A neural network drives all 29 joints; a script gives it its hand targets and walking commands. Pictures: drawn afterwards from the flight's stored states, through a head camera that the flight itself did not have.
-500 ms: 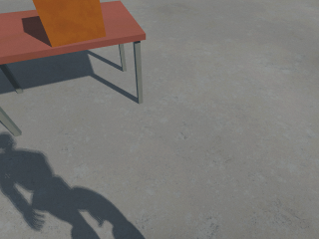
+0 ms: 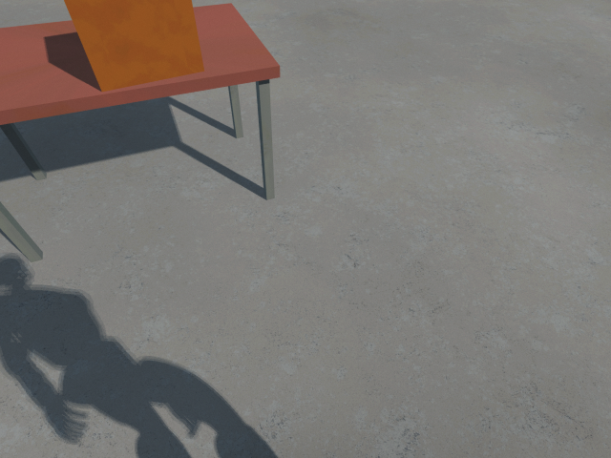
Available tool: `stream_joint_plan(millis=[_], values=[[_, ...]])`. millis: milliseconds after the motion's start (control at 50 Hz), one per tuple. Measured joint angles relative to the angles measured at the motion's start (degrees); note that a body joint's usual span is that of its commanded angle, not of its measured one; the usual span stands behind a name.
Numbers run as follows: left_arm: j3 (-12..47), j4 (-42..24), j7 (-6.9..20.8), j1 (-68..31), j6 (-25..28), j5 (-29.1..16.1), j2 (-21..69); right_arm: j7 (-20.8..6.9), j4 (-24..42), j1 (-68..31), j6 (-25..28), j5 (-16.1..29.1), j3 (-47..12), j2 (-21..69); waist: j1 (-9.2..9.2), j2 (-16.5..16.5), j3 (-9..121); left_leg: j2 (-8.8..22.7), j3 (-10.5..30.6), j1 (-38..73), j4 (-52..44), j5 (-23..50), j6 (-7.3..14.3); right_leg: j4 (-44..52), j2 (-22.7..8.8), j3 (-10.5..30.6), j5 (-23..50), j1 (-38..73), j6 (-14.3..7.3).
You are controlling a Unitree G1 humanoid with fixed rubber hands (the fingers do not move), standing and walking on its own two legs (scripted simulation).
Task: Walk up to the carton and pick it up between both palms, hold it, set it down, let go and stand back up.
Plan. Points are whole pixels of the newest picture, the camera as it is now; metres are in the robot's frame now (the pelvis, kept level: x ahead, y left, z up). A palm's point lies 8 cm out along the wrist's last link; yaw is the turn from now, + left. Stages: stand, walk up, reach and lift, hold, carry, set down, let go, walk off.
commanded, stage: stand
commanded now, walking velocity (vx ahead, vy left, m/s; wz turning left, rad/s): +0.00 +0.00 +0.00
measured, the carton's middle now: (135, 24) +1.29 +0.49 +0.00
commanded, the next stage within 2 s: walk up in 0.20 s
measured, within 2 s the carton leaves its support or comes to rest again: neither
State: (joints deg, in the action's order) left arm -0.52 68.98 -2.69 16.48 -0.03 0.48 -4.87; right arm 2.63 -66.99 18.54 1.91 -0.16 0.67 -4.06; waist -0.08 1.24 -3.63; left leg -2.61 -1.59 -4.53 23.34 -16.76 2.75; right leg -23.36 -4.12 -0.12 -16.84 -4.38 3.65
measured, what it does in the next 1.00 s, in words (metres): walks ahead, turning left: right foot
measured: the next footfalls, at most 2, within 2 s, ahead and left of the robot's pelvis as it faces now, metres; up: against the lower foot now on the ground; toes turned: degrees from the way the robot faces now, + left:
right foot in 0.62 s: +0.10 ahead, -0.13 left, +0.00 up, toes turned +2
left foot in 1.10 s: +0.31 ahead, +0.16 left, +0.00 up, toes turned +27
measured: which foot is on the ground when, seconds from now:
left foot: down 0.00-0.66, up 0.68-1.00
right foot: down 0.00-0.44, up 0.46-0.60, down 0.62-1.00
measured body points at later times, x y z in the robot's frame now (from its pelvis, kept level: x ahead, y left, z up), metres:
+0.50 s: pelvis +0.00 -0.01 -0.02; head +0.01 +0.00 +0.43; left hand -0.02 +0.21 -0.18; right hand -0.04 -0.21 -0.17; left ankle -0.04 +0.09 -0.74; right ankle -0.04 -0.15 -0.73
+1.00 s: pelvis +0.13 -0.03 -0.02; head +0.14 -0.03 +0.43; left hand -0.01 +0.16 -0.17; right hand +0.26 -0.25 -0.16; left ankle +0.25 +0.15 -0.69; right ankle +0.06 -0.13 -0.74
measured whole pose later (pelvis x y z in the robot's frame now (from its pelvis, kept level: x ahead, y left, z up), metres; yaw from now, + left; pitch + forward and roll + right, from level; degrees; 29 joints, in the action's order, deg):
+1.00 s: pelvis +0.13 -0.03 -0.02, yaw +20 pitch -5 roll -1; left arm -0.1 58.8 -1.3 27.7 4.5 3.5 -8.5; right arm -1.9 -55.8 14.3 0.7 -3.3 1.1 -13.3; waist -0.7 -1.3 -5.7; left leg 4.6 -2.0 -34.2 49.2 -10.3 0.3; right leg -28.4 -2.5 -17.7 -25.4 2.5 -0.5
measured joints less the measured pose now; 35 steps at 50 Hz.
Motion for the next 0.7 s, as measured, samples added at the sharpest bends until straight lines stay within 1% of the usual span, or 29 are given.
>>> stream_joint_plan(millis=[380, 400, 440, 480, 500, 560, 600, 620, 640, 660, 680, 700], values=[[0.0, -0.1, 0.1, 0.3, 0.1, 0.1, 0.0, 0.0, 0.1, -0.2, -0.1, 0.0, 0.0, 0.1, -0.06, 0.0, 0.0, 0.2, -0.2, -0.4, 0.1, 0.3, -0.1, 0.1, 0.1, 0.0, 0.4, -0.3, 0.0], [0.0, -0.3, 0.1, 0.3, 0.1, 0.4, 0.0, -0.1, 0.3, -0.1, 0.0, -0.2, 0.1, 0.0, 0.05, -0.1, 0.1, 0.2, 0.0, -0.7, 0.5, 0.2, -0.1, -0.4, 0.0, -0.3, 0.0, -0.6, -0.4], [-0.4, -1.8, 0.5, 0.6, 0.5, 2.1, -0.7, -0.8, 1.5, 1.1, 0.4, -0.9, 0.9, -0.3, 0.76, -0.2, 0.4, 0.0, 1.0, -3.4, 5.1, -1.9, 0.0, -5.7, -0.1, -1.3, -5.0, -2.9, -2.5], [-0.8, -3.7, 0.9, 1.2, 1.0, 2.9, -2.2, -1.1, 2.1, 2.3, 0.3, -1.2, 1.6, -0.7, 0.83, 0.3, 0.9, -0.6, 1.7, -5.6, 9.7, -4.6, 0.2, -12.4, 0.0, -1.2, -10.0, -5.8, -4.5], [-0.9, -4.7, 1.0, 1.5, 1.1, 3.0, -3.0, -1.2, 2.2, 2.8, 0.2, -1.4, 1.8, -1.0, 0.85, 0.8, 1.1, -0.8, 1.8, -6.1, 11.2, -5.6, 0.1, -15.8, 0.3, -1.0, -12.1, -7.5, -4.9], [-1.4, -7.8, 1.4, 1.6, 1.3, 2.9, -5.1, -1.2, 2.6, 4.4, 0.2, -2.1, 2.1, -2.1, 1.63, 1.4, 1.2, -1.0, 2.3, -6.1, 13.3, -7.5, -0.3, -23.8, 1.9, -1.1, -16.7, -13.3, -4.7], [-1.6, -10.0, 1.8, 0.8, 1.8, 2.6, -5.9, -1.1, 2.6, 5.7, 0.3, -2.5, 2.2, -3.2, 2.20, 1.0, 0.7, -0.8, 3.0, -5.3, 14.0, -8.5, -1.1, -24.2, 2.5, -1.2, -14.8, -16.1, -4.5], [-1.7, -11.3, 2.0, 0.3, 2.3, 2.4, -6.1, -1.2, 2.6, 6.5, 0.1, -2.6, 2.2, -3.7, 2.30, 0.5, 0.5, -0.6, 3.6, -5.0, 14.7, -9.2, -1.5, -22.4, 2.7, -1.3, -12.0, -16.6, -4.6], [-1.9, -12.6, 2.1, -0.2, 3.0, 2.4, -6.1, -1.4, 2.4, 7.3, -0.2, -2.6, 2.1, -4.4, 2.25, -0.5, 0.2, -0.1, 4.6, -5.0, 16.4, -10.4, -1.9, -20.9, 3.0, -2.2, -6.0, -16.1, -4.9], [-2.1, -14.0, 2.2, -0.6, 3.8, 2.5, -5.9, -1.7, 2.0, 8.2, -0.7, -2.5, 2.0, -5.0, 2.08, -1.9, 0.2, 0.6, 6.0, -5.8, 19.8, -12.1, -2.0, -20.4, 3.6, -3.8, -1.6, -15.1, -5.5], [-2.2, -15.3, 2.1, -0.8, 4.4, 2.7, -5.7, -2.1, 1.7, 8.8, -1.5, -2.4, 1.8, -5.5, 1.87, -2.8, 0.6, 0.9, 7.1, -7.9, 25.5, -13.4, -1.8, -20.7, 4.0, -5.3, -4.2, -14.2, -6.1], [-2.3, -16.1, 1.8, -0.7, 4.7, 2.5, -5.4, -2.4, 1.5, 9.0, -2.4, -2.5, 1.8, -6.0, 1.60, -3.5, 1.1, 0.8, 7.7, -10.6, 32.2, -14.5, -2.1, -21.2, 4.1, -6.7, -6.4, -13.4, -6.5]])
